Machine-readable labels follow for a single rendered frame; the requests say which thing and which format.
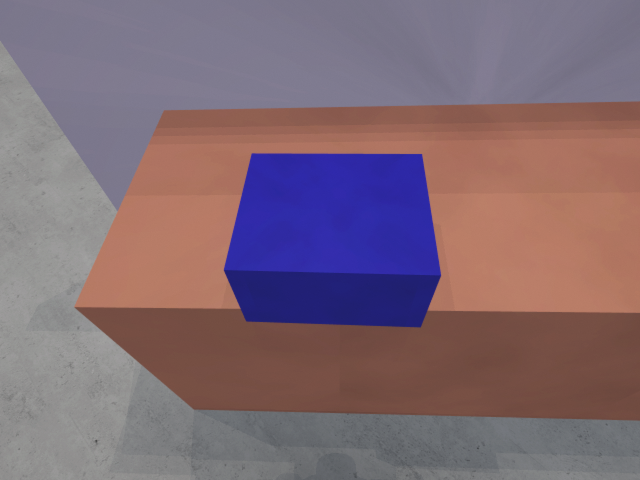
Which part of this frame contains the carton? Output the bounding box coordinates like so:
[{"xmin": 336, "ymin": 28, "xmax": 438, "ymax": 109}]
[{"xmin": 224, "ymin": 153, "xmax": 441, "ymax": 327}]

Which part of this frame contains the pedestal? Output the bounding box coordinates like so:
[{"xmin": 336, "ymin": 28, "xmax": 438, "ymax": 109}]
[{"xmin": 74, "ymin": 101, "xmax": 640, "ymax": 421}]

